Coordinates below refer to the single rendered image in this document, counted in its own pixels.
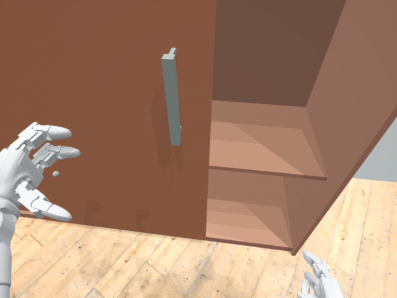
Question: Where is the robot left forearm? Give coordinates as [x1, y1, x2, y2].
[0, 198, 21, 298]

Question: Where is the handle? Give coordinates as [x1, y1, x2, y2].
[161, 48, 182, 146]

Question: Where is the robot right hand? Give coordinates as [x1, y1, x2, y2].
[298, 250, 345, 298]

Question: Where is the wardrobe door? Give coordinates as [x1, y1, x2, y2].
[0, 0, 216, 240]
[18, 204, 29, 211]

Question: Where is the robot left hand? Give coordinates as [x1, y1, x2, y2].
[0, 122, 81, 222]

